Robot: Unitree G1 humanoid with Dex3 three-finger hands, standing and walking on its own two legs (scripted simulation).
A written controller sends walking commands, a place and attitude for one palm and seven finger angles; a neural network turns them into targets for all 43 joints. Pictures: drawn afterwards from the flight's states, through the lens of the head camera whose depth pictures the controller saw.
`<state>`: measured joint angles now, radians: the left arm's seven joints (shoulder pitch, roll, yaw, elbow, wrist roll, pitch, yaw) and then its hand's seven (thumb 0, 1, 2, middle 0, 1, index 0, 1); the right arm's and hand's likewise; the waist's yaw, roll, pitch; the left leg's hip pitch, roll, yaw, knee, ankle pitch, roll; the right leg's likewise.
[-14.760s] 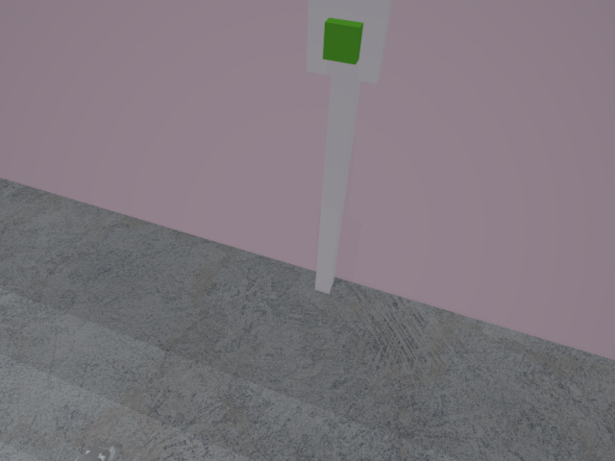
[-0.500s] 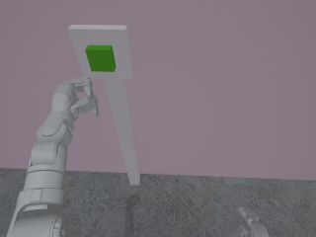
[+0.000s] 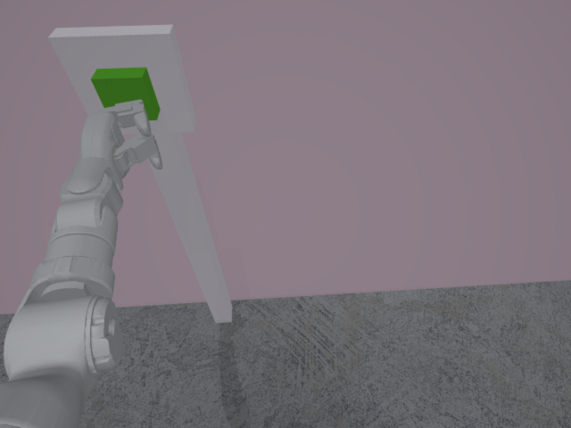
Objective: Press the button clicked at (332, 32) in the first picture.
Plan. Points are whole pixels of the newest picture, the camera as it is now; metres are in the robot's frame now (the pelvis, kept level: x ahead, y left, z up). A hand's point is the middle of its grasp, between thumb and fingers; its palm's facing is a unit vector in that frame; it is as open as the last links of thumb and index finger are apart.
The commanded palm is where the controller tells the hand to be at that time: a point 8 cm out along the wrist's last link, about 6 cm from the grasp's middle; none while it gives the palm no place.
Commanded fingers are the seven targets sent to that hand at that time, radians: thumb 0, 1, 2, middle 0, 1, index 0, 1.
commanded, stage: aim a knuckle at the button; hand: left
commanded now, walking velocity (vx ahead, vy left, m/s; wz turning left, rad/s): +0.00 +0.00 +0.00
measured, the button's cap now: (128, 94) +0.55 +0.22 +0.19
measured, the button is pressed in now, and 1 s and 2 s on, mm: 0 0 6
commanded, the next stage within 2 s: press the button with the knuckle in 1.04 s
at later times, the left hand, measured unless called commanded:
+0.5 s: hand (152, 146) +0.45 +0.17 +0.17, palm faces +0.06 -1.00 -0.01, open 3.1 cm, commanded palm +0.43 +0.23 +0.16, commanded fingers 0.00 0.90 0.90 -1.30 -1.50 -1.30 -1.50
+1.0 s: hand (145, 152) +0.45 +0.19 +0.16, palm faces +0.06 -1.00 +0.01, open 3.1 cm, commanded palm +0.42 +0.24 +0.16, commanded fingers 0.00 0.90 0.90 -1.30 -1.50 -1.30 -1.50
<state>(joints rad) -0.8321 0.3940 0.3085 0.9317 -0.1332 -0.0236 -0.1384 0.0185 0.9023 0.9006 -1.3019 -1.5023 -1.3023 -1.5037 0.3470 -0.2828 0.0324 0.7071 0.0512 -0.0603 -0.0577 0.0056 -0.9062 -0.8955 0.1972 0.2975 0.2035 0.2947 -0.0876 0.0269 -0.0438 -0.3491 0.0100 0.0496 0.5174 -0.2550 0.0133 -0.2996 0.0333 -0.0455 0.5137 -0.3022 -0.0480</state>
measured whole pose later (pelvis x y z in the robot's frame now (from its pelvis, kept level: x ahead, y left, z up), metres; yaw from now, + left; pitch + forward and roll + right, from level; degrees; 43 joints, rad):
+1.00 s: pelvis +0.00 +0.01 +0.00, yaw -1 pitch +5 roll +0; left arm -0.75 0.37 0.32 0.86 -0.15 -0.08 -0.15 0.02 0.90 0.90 -1.30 -1.50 -1.30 -1.50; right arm 0.37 -0.28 0.03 0.67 0.05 -0.04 -0.04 0.01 -0.91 -0.90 0.20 0.30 0.20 0.29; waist -0.08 0.03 -0.05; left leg -0.36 0.01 0.06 0.54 -0.27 0.02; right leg -0.31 0.04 -0.03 0.52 -0.30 -0.04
